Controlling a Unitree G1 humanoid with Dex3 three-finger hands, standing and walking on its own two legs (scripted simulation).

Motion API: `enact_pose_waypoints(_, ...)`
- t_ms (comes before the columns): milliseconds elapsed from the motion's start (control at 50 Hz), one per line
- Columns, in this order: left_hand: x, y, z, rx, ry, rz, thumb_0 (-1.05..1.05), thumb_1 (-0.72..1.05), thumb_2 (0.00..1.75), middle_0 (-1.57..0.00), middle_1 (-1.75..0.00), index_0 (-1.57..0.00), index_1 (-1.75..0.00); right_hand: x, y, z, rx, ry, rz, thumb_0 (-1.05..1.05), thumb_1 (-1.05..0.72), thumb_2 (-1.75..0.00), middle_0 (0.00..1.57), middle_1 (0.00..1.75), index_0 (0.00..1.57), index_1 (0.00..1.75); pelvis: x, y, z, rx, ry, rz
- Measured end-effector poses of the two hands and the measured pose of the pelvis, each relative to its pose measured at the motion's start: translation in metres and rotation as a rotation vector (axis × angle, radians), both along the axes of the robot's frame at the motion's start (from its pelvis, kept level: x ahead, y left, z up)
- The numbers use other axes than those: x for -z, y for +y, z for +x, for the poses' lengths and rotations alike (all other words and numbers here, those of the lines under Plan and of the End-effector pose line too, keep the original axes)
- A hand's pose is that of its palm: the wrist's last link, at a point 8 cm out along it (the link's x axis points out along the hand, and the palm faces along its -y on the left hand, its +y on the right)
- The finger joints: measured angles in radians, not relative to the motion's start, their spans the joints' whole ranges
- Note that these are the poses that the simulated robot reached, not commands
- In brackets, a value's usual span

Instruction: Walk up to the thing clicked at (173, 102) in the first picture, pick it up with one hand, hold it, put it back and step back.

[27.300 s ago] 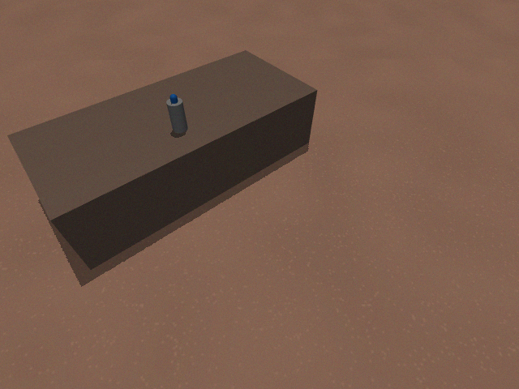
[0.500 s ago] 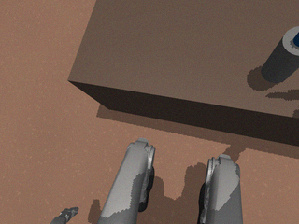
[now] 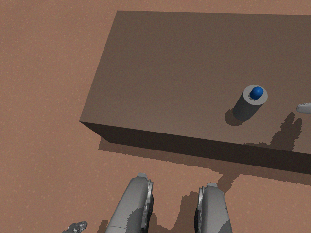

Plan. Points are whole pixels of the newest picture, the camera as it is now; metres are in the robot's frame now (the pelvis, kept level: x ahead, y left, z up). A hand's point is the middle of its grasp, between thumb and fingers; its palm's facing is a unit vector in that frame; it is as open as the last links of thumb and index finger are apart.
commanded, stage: home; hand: right
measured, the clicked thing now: (249, 102) +0.52 -0.22 -0.16
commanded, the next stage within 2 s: none
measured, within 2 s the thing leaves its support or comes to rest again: neither
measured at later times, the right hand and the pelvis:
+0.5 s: hand (293, 172) +0.28 -0.22 +0.03, palm faces +0.21 +0.93 -0.32, open 17.4 cm; pelvis +0.05 +0.01 +0.11, yaw -3 degrees
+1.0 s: hand (275, 219) +0.20 -0.17 +0.05, palm faces +0.22 +0.94 -0.27, open 17.4 cm; pelvis +0.04 +0.02 +0.11, yaw -4 degrees
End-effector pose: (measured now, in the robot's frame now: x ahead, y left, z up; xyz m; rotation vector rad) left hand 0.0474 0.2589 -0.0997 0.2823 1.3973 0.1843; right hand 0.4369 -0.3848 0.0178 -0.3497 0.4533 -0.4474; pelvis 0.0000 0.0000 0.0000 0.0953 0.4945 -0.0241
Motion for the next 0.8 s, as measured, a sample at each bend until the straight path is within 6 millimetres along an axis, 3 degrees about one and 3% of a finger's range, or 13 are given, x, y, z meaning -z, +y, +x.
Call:
enact_pose_waypoints(160,-0.058,0.001,0.03,-0.016,-0.11,0.032,0.0,0.9,0.89,-0.2,-0.29,-0.21,-0.3,0.004,0.051,-0.064,-0.053,0.114,0.091,-0.01,0.47,-0.1,0.07,0.07,0.07,0.07,-0.053,0.001,0.018,0.016,-0.104,-0.012)
enact_pose_waypoints(260,-0.089,0.001,0.058,0.004,-0.213,0.057,0.0,0.9,0.89,-0.2,-0.29,-0.2,-0.3,-0.011,0.07,-0.102,-0.021,0.135,0.136,-0.01,0.5,-0.08,0.07,0.06,0.07,0.06,-0.08,0.003,0.028,0.028,-0.18,-0.025)
enact_pose_waypoints(360,-0.107,-0.002,0.088,0.027,-0.317,0.045,0.0,0.91,0.89,-0.2,-0.29,-0.2,-0.3,-0.029,0.084,-0.135,-0.004,0.161,0.149,-0.01,0.52,-0.07,0.07,0.06,0.07,0.06,-0.098,0.005,0.037,0.037,-0.247,-0.042)
enact_pose_waypoints(640,-0.137,-0.025,0.165,0.073,-0.593,-0.043,0.01,0.91,0.9,-0.2,-0.29,-0.2,-0.3,-0.053,0.159,-0.238,-0.063,0.245,0.249,-0.01,0.53,-0.06,0.06,0.06,0.06,0.06,-0.118,0.014,0.049,0.043,-0.366,-0.076)
enact_pose_waypoints(720,-0.146,-0.026,0.179,0.103,-0.656,-0.036,0.01,0.9,0.9,-0.2,-0.29,-0.21,-0.3,-0.056,0.168,-0.261,-0.046,0.254,0.268,-0.01,0.54,-0.06,0.06,0.06,0.06,0.06,-0.118,0.018,0.047,0.051,-0.38,-0.079)
enact_pose_waypoints(800,-0.151,-0.025,0.185,0.127,-0.698,-0.023,0.01,0.9,0.9,-0.2,-0.29,-0.21,-0.3,-0.058,0.168,-0.271,-0.029,0.256,0.261,-0.01,0.54,-0.06,0.06,0.06,0.06,0.06,-0.116,0.021,0.045,0.058,-0.385,-0.082)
